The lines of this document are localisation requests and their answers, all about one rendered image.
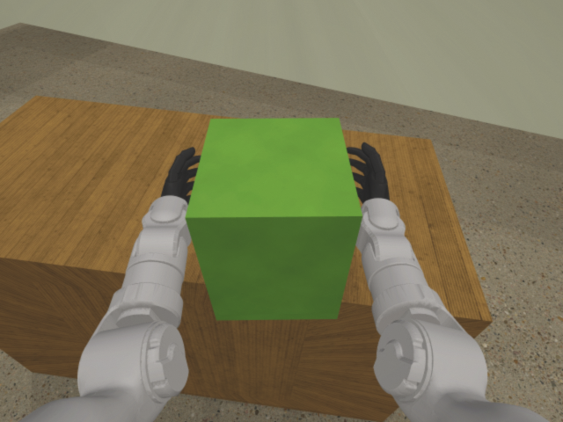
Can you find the pedestal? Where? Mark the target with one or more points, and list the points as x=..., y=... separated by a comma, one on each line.
x=77, y=178

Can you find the left robot forearm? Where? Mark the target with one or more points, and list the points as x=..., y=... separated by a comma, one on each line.
x=156, y=270

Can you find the carton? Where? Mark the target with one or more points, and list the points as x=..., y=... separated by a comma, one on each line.
x=274, y=217

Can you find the robot right upper arm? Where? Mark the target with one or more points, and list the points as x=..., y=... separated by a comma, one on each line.
x=438, y=374

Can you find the right robot forearm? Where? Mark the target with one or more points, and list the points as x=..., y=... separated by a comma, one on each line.
x=395, y=279

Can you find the robot left upper arm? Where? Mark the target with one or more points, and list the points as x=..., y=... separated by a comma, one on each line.
x=126, y=374

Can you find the robot right hand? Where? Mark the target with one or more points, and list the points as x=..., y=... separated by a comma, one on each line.
x=374, y=183

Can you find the robot left hand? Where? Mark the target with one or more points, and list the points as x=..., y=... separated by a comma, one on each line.
x=176, y=183

